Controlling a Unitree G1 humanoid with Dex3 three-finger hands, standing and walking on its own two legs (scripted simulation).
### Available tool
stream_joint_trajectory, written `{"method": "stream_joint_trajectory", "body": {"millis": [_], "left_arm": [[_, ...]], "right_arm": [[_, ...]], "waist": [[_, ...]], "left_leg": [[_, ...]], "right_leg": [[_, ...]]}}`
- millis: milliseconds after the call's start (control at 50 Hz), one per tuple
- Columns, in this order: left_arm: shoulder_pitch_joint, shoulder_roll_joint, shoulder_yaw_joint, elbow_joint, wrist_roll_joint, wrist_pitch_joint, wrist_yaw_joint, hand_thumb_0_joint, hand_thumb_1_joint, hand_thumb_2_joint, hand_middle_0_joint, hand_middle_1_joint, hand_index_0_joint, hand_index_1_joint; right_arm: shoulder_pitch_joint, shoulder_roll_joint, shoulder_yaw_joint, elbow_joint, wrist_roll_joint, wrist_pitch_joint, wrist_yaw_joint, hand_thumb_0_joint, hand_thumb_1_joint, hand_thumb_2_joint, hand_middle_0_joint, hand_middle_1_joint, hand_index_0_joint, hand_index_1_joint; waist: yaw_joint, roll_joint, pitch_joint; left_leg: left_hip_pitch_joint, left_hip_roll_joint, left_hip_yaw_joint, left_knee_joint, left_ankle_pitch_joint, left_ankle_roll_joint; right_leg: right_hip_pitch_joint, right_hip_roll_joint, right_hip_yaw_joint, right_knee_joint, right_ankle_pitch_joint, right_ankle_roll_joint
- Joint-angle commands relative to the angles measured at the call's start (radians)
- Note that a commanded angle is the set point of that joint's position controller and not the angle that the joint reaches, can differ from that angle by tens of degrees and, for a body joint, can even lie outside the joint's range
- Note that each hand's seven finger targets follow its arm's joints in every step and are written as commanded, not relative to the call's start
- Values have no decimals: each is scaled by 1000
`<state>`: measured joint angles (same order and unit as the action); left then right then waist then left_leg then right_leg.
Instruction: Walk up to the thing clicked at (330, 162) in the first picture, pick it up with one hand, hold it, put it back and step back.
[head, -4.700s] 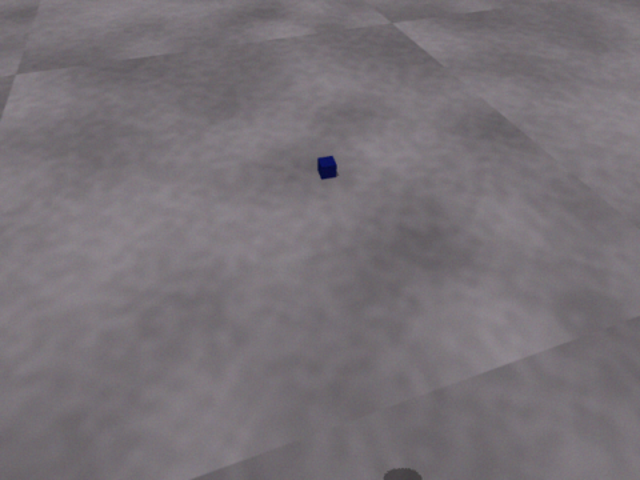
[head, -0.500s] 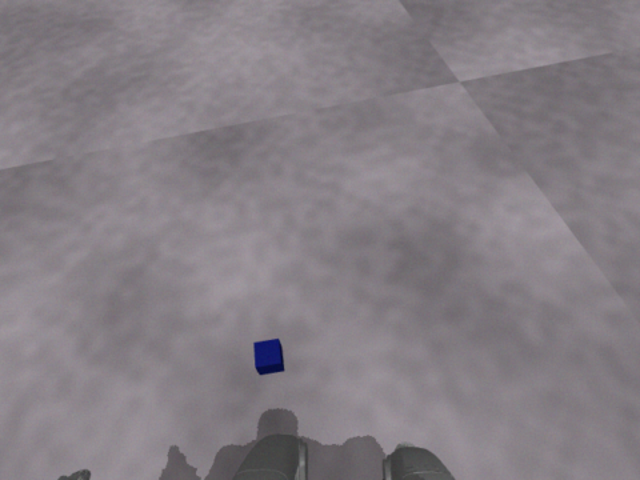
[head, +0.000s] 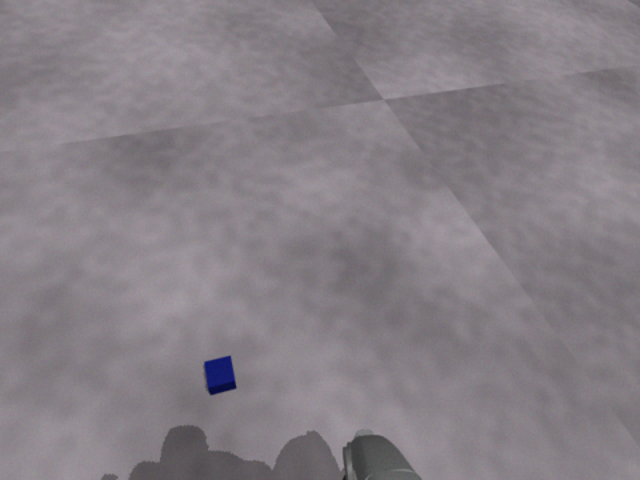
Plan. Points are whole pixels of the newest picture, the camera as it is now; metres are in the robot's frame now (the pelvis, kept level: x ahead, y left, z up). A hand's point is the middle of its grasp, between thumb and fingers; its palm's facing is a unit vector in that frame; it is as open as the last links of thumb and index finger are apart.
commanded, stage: walk up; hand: left
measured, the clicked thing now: (220, 375) +0.46 +0.20 -0.72
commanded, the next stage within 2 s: none
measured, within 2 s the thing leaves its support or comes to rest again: neither
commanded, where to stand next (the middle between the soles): +0.08 -0.08 m, yaw +3 degrees
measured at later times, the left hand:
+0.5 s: hand (147, 456) +0.18 +0.22 -0.15, palm faces +0.02 -0.93 -0.37, open 7.4 cm
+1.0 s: hand out of the picture +0.09 +0.21 -0.14, palm faces +0.01 -0.93 -0.37, open 7.4 cm
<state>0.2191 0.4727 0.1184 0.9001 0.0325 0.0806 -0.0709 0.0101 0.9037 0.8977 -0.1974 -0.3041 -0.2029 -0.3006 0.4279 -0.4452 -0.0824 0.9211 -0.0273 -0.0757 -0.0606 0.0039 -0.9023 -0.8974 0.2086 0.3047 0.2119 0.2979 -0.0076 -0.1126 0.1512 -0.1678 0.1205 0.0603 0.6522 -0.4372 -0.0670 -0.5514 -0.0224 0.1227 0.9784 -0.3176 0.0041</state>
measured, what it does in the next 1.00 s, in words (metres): steps on the spot: right foot, then left foot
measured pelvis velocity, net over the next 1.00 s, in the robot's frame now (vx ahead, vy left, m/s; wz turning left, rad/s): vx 0.01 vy -0.05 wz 0.03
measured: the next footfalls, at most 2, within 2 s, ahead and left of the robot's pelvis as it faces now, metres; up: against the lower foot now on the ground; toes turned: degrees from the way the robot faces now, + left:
right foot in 0.08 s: +0.07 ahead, -0.19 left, +0.00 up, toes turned +0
left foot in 0.38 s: +0.14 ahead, +0.07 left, +0.00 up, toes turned +1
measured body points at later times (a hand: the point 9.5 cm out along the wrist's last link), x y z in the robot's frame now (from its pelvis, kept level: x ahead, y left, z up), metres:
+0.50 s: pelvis +0.05 -0.05 -0.01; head +0.09 -0.04 +0.44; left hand +0.18 +0.26 -0.12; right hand +0.13 -0.35 -0.13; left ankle +0.10 +0.07 -0.72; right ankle +0.06 -0.17 -0.70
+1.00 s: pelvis +0.01 -0.05 +0.01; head +0.03 -0.06 +0.45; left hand +0.09 +0.26 -0.12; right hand +0.10 -0.36 -0.12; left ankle +0.10 +0.07 -0.72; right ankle +0.02 -0.18 -0.72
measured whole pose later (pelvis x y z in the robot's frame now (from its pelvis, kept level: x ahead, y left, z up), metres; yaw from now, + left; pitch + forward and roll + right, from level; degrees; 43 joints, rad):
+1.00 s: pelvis +0.01 -0.05 +0.01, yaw +2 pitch -3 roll +0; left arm 0.11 0.37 0.03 1.06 0.01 0.00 0.00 0.01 0.90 0.90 -0.20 -0.30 -0.21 -0.30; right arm 0.11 -0.37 -0.03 1.04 -0.02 0.02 0.03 0.00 -0.91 -0.90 0.20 0.30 0.21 0.30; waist 0.00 0.01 0.10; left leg -0.37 0.01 -0.02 0.59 -0.20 0.00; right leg -0.26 -0.03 -0.02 0.63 -0.33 0.00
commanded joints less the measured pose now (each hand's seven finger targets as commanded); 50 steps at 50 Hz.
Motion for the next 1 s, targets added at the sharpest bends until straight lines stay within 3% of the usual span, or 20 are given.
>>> {"method": "stream_joint_trajectory", "body": {"millis": [0,60,80,100,120,140,200,280,320,360,380,400,420,520,560,600,640,720,840,980], "left_arm": [[-123,109,14,-121,-15,-57,8,0,900,900,-200,-300,-200,-300],[79,154,39,-21,-13,-69,28,0,900,900,-200,-300,-200,-300],[141,218,64,-19,-2,-76,38,0,900,900,-200,-300,-200,-300],[148,283,73,-50,-4,-81,48,0,900,900,-200,-300,-200,-300],[123,299,67,-59,-14,-80,52,0,900,900,-200,-300,-200,-300],[96,270,63,-70,-25,-77,55,0,900,900,-200,-300,-200,-300],[-51,155,21,-99,-23,-79,70,0,900,900,-200,-300,-200,-300],[-70,130,-6,-93,-18,-94,82,0,900,900,-200,-300,-200,-300],[-117,141,-14,-93,-43,-90,87,0,900,900,-200,-300,-200,-300],[-132,111,-24,-98,-61,-77,89,0,900,900,-200,-300,-200,-300],[-119,80,-31,-97,-68,-70,89,0,900,900,-200,-300,-200,-300],[-115,81,-33,-82,-70,-63,97,0,900,900,-200,-300,-200,-300],[-87,103,-22,-50,-59,-59,104,0,900,900,-200,-300,-200,-300],[-44,88,-20,-2,-47,-86,87,0,900,900,-200,-300,-200,-300],[-47,113,-17,15,-36,-106,97,0,900,900,-200,-300,-200,-300],[-96,184,-11,7,-21,-123,104,0,900,900,-200,-300,-200,-300],[-171,205,-16,-3,-22,-122,107,0,900,900,-200,-300,-200,-300],[-190,155,-32,15,-18,-120,101,0,900,900,-200,-300,-200,-300],[-199,149,-36,58,-15,-111,90,0,900,900,-200,-300,-200,-300],[-160,111,-40,95,-23,-108,80,0,900,900,-200,-300,-200,-300]], "right_arm": [[-46,-272,-51,-103,0,-12,-4,0,-900,-900,200,300,200,300],[-24,-220,-18,-108,15,5,1,0,-900,-900,200,300,200,300],[15,-175,3,-118,27,2,1,0,-900,-900,200,300,200,300],[23,-123,24,-148,44,-2,-4,0,-900,-900,200,300,200,300],[-70,-196,-6,-144,45,9,-20,0,-900,-900,200,300,200,300],[-89,-218,-14,-128,37,8,-24,0,-900,-900,200,300,200,300],[-2,-187,3,-59,52,7,-12,0,-900,-900,200,300,200,300],[-59,-146,14,-48,45,13,8,0,-900,-900,200,300,200,300],[-43,-129,12,-36,36,11,11,0,-900,-900,200,300,200,300],[-62,-175,-8,-34,14,11,9,0,-900,-900,200,300,200,300],[-115,-243,-23,-53,5,12,11,0,-900,-900,200,300,200,300],[-184,-295,-25,-72,22,16,20,0,-900,-900,200,300,200,300],[-274,-297,-26,-80,23,18,24,0,-900,-900,200,300,200,300],[-295,-201,-5,-68,25,35,30,0,-900,-900,200,300,200,300],[-311,-160,6,-62,34,49,39,0,-900,-900,200,300,200,300],[-319,-125,14,-74,35,59,44,0,-900,-900,200,300,200,300],[-328,-138,-2,-47,23,65,43,0,-900,-900,200,300,200,300],[-346,-143,-7,-20,28,61,67,0,-900,-900,200,300,200,300],[-375,-146,2,20,17,74,79,0,-900,-900,200,300,200,300],[-395,-159,8,55,6,66,88,0,-900,-900,200,300,200,300]], "waist": [[-22,382,-97],[71,183,-211],[103,34,-280],[102,-173,-293],[124,-128,-274],[105,-79,-218],[5,7,-162],[19,-46,-146],[-22,-62,-186],[-34,17,-180],[-6,159,-175],[-3,272,-170],[20,308,-148],[51,242,-234],[42,189,-294],[12,87,-236],[-8,14,-203],[-13,28,-182],[-8,49,-122],[16,150,-132]], "left_leg": [[21,142,-72,-98,607,216],[-121,55,-19,247,585,166],[-246,6,-29,447,415,125],[-437,-144,-74,555,-109,99],[-444,-145,-100,643,-234,100],[-425,-106,-124,653,-225,94],[-330,-74,-105,492,-130,98],[-224,-73,-38,190,6,82],[-111,-90,-25,26,173,85],[-34,-55,-132,-94,424,105],[-51,78,-346,-157,479,158],[-170,239,-525,-247,457,299],[-258,306,-621,-260,425,380],[-117,81,-250,-34,621,199],[-141,15,-188,72,577,146],[-266,-81,-119,130,273,85],[-149,-83,-107,129,95,92],[-46,-55,-145,-14,354,124],[-96,-58,-184,-120,35,108],[-166,-13,-274,-268,-40,113]], "right_leg": [[106,-15,-160,-230,-53,-29],[467,51,-194,-409,73,-61],[589,-54,4,-421,149,-106],[641,-269,388,-520,229,-214],[563,-349,515,-577,246,-345],[481,-342,450,-570,283,-354],[338,-204,100,-421,465,-257],[246,-190,53,-371,625,-253],[230,-200,48,-285,654,-219],[126,-168,41,-209,431,-141],[71,-77,-23,-130,221,-82],[145,36,-111,-26,-103,-45],[200,10,-73,44,-265,-41],[272,-7,-104,-281,56,-54],[390,-66,-1,-399,235,-72],[412,-236,191,-444,400,-169],[218,-286,215,-455,382,-206],[166,-137,29,-442,144,-80],[137,-135,55,-566,-250,-80],[263,-71,-20,-553,-185,-69]]}}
